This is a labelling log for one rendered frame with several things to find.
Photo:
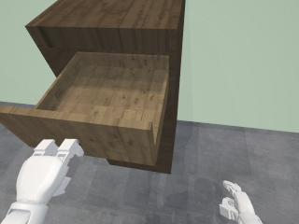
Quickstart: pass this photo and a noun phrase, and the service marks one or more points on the robot left hand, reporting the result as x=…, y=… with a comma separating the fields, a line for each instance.
x=43, y=175

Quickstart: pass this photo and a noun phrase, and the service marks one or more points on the cabinet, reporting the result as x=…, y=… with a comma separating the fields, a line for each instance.
x=142, y=27

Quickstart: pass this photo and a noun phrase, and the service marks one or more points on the right robot forearm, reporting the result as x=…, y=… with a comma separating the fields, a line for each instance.
x=248, y=218

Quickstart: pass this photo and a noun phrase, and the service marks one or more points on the left robot forearm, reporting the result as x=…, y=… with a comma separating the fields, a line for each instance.
x=23, y=212

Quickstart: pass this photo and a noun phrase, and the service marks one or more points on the handle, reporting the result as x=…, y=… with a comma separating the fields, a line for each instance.
x=73, y=164

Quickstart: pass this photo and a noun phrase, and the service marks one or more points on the drawer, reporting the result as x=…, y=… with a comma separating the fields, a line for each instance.
x=113, y=103

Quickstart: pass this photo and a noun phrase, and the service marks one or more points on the robot right hand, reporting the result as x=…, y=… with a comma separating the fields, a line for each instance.
x=231, y=208

